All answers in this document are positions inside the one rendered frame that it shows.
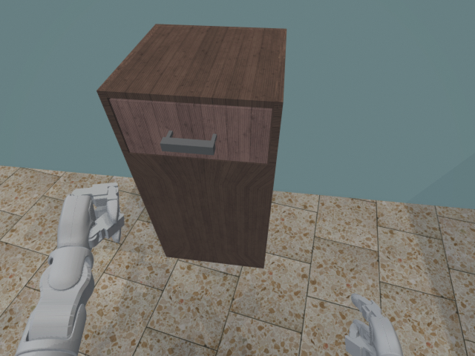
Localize robot left hand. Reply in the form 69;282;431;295
57;182;125;251

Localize handle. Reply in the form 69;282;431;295
160;131;217;155

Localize robot left forearm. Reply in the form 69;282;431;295
15;245;94;356

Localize cabinet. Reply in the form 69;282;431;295
97;24;286;268

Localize robot right hand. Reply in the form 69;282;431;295
345;293;403;356

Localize drawer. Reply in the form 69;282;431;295
109;98;272;164

